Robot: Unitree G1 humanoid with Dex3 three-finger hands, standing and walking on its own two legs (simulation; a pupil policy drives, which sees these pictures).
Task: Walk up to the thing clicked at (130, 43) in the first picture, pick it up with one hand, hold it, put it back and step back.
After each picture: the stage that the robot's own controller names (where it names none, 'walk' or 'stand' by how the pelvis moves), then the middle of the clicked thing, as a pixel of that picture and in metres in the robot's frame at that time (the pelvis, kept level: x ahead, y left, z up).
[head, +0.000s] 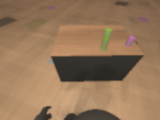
stand; (129, 41) +0.94 -0.42 -0.08
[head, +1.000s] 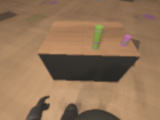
sink last; (125, 40) +0.85 -0.33 -0.04
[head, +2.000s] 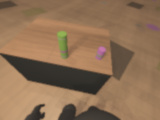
sink last; (100, 53) +0.61 -0.05 -0.04
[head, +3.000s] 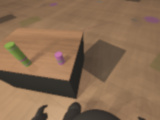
stand; (60, 58) +0.50 +0.32 -0.05
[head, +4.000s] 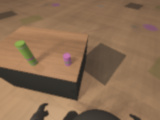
stand; (67, 59) +0.51 +0.25 -0.07
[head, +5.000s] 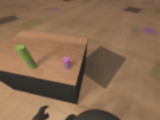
stand; (66, 63) +0.50 +0.25 -0.07
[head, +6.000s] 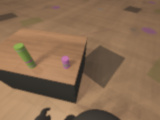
stand; (65, 62) +0.50 +0.25 -0.08
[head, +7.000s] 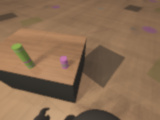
stand; (64, 62) +0.49 +0.27 -0.08
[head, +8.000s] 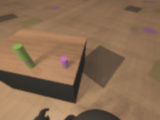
stand; (64, 62) +0.49 +0.27 -0.08
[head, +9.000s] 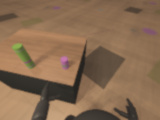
rise first; (64, 63) +0.49 +0.26 -0.08
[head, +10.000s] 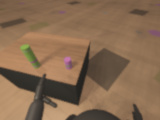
go down; (68, 63) +0.50 +0.26 -0.07
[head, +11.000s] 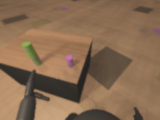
go down; (69, 61) +0.51 +0.25 -0.07
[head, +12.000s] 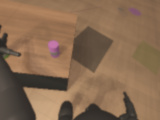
go down; (54, 49) +0.49 +0.24 -0.01
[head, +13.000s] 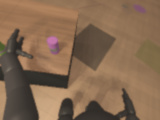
close in; (53, 46) +0.51 +0.24 +0.01
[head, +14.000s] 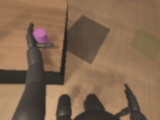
close; (42, 39) +0.53 +0.26 +0.04
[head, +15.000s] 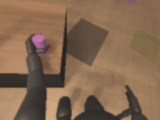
lift; (41, 45) +0.50 +0.26 +0.04
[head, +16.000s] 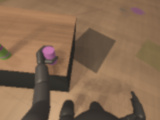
lift; (50, 56) +0.43 +0.25 +0.04
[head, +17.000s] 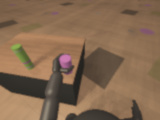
lift; (66, 65) +0.33 +0.17 +0.14
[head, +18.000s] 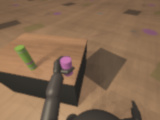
hold; (67, 66) +0.33 +0.17 +0.12
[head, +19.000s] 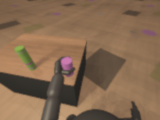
crouch; (67, 67) +0.33 +0.16 +0.11
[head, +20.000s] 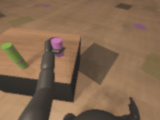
crouch; (58, 47) +0.46 +0.22 +0.15
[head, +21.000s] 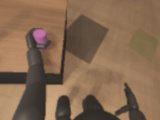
lower; (42, 40) +0.52 +0.26 +0.02
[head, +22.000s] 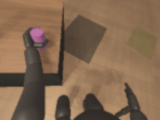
lower; (39, 39) +0.53 +0.26 +0.04
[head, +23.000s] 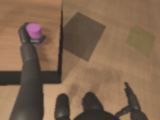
lower; (36, 35) +0.54 +0.26 +0.05
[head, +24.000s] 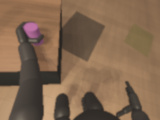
lower; (34, 35) +0.55 +0.27 +0.05
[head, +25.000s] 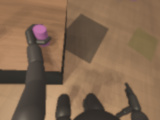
loosen; (42, 36) +0.54 +0.25 +0.04
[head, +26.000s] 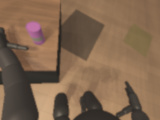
sink last; (36, 34) +0.54 +0.26 +0.04
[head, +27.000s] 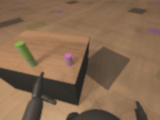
sink last; (68, 59) +0.52 +0.24 -0.02
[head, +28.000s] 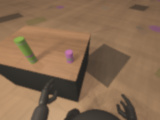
stand; (69, 56) +0.53 +0.24 -0.02
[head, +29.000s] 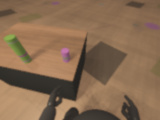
stand; (65, 55) +0.52 +0.25 -0.01
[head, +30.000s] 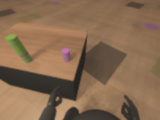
stand; (66, 55) +0.52 +0.24 -0.01
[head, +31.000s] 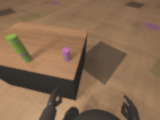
stand; (66, 54) +0.53 +0.24 -0.01
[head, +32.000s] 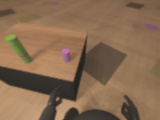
stand; (66, 55) +0.52 +0.24 -0.01
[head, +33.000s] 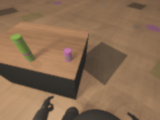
stand; (68, 55) +0.53 +0.24 -0.03
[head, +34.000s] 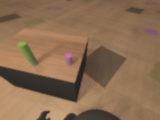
walk; (68, 59) +0.54 +0.24 -0.08
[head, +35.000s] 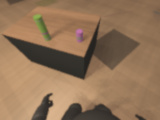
walk; (79, 36) +0.74 +0.18 -0.05
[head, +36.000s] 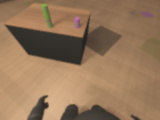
walk; (77, 22) +1.05 +0.24 -0.06
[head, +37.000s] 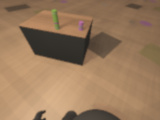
stand; (80, 26) +1.18 +0.24 -0.06
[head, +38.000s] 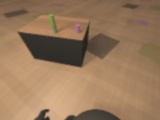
stand; (78, 28) +1.18 +0.26 -0.08
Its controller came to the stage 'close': yes
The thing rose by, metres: 0.21
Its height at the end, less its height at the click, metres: +0.00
